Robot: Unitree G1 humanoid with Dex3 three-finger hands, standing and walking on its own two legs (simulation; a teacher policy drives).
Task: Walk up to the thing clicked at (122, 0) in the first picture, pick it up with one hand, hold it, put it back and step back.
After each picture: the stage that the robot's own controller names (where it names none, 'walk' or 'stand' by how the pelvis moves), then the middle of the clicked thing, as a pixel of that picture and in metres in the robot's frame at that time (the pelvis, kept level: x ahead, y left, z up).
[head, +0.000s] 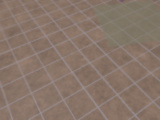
stand; out of the picture +2.29 -0.63 -0.72
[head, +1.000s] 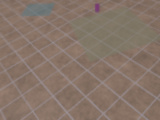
walk; (97, 8) +2.21 -0.09 -0.70
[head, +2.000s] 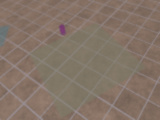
walk; (62, 29) +1.55 +0.32 -0.72
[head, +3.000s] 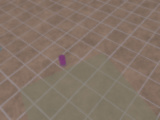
walk; (62, 60) +1.05 +0.28 -0.72
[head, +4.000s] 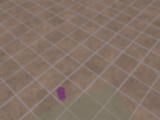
walk; (61, 93) +0.66 +0.22 -0.70
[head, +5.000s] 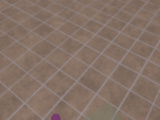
stand; out of the picture +0.42 +0.20 -0.69
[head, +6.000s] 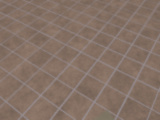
stand; out of the picture +0.38 +0.22 -0.72
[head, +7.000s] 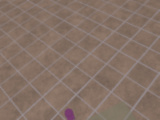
walk; (69, 115) +0.45 +0.21 -0.71
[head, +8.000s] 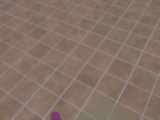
walk; (56, 118) +0.45 +0.25 -0.68
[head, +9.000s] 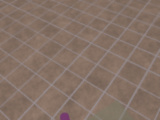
walk; (65, 119) +0.42 +0.20 -0.69
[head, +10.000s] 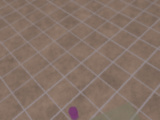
stand; (73, 113) +0.43 +0.16 -0.69
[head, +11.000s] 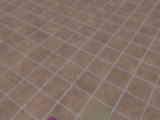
walk; out of the picture +0.45 +0.22 -0.72
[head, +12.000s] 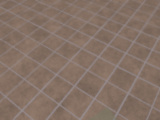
stand; out of the picture +0.39 +0.21 -0.70
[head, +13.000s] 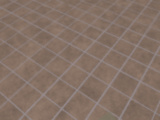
stand; out of the picture +0.36 +0.20 -0.73
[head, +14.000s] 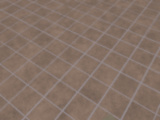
stand; out of the picture +0.35 +0.20 -0.73
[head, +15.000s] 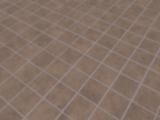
stand; out of the picture +0.34 +0.20 -0.73
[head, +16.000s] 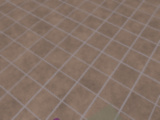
go down; out of the picture +0.36 +0.20 -0.72
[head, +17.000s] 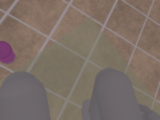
go down; (4, 53) +0.42 +0.27 -0.29
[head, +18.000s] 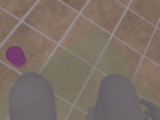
approach; (17, 57) +0.41 +0.27 -0.29
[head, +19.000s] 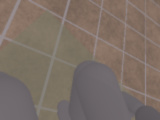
close in; out of the picture +0.38 +0.31 -0.21
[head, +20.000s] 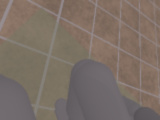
close; out of the picture +0.37 +0.31 -0.21
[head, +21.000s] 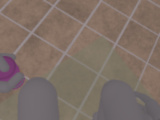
lift; (9, 74) +0.32 +0.26 -0.07
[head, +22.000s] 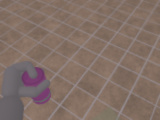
hold; (37, 86) +0.32 +0.16 +0.04
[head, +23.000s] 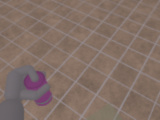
hold; (39, 89) +0.32 +0.16 +0.00
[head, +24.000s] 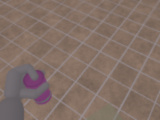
hold; (38, 88) +0.33 +0.17 +0.00
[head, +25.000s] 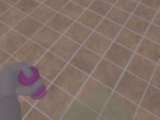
crouch; (33, 84) +0.35 +0.18 -0.06
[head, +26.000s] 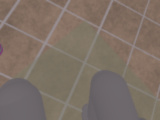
lower; out of the picture +0.44 +0.27 -0.11
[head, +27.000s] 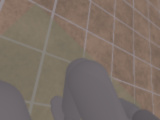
lower; out of the picture +0.39 +0.32 -0.22
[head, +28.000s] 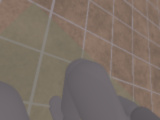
lower; out of the picture +0.39 +0.32 -0.22
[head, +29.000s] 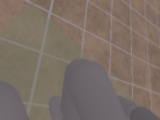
lower; out of the picture +0.39 +0.32 -0.22
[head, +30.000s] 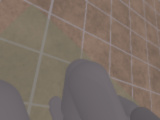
lower; out of the picture +0.39 +0.33 -0.22
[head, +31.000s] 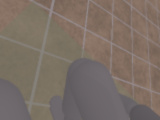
open; out of the picture +0.38 +0.32 -0.21
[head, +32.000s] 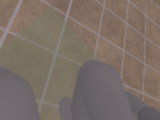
stand; out of the picture +0.37 +0.31 -0.22
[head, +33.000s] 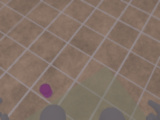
walk; (46, 91) +0.41 +0.21 -0.53
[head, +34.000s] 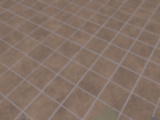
stand; out of the picture +0.38 +0.20 -0.67
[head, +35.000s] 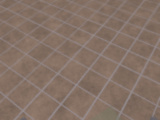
stand; out of the picture +0.38 +0.20 -0.67
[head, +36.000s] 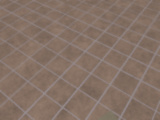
stand; out of the picture +0.38 +0.19 -0.71
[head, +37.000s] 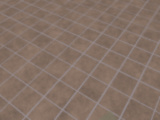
stand; out of the picture +0.38 +0.19 -0.72
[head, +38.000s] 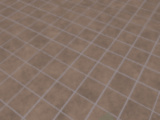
stand; out of the picture +0.36 +0.21 -0.73
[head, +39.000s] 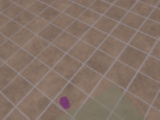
walk; (65, 102) +0.46 +0.21 -0.70
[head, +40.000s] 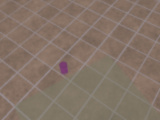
walk; (63, 68) +0.76 +0.16 -0.69
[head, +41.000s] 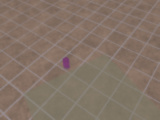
stand; (66, 63) +1.02 +0.22 -0.71
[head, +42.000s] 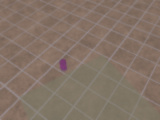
stand; (63, 65) +0.97 +0.19 -0.72
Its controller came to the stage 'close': yes
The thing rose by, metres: 0.70
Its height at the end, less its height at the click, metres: +0.00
